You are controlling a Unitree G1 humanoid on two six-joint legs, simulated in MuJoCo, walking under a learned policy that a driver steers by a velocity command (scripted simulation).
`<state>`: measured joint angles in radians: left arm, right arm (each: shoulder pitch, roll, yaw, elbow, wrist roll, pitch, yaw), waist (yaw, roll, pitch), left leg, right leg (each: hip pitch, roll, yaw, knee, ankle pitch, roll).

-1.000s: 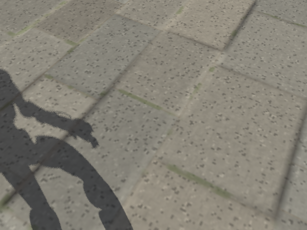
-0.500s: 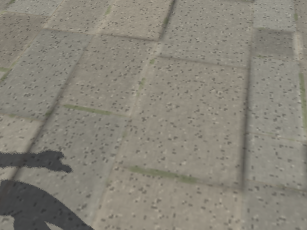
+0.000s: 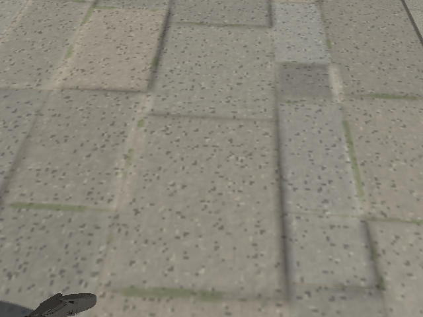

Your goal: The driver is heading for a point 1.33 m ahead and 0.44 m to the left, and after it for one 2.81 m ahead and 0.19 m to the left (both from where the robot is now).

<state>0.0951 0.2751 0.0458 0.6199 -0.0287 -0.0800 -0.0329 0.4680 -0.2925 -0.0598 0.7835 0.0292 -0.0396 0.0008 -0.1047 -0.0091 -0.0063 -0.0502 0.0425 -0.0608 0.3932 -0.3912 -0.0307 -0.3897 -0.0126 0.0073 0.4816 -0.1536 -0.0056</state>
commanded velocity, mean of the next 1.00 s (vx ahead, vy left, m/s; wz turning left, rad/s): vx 0.49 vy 0.00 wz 0.50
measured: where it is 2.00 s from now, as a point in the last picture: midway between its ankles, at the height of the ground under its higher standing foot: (83, 203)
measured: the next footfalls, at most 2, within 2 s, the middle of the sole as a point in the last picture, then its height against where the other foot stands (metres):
left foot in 0.50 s outside the picture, level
right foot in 1.00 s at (171, 246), level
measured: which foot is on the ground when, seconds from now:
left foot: down 0.00-0.00, up 0.02-0.48, down 0.50-1.00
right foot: down 0.00-0.52, up 0.54-0.98, down 1.00-1.00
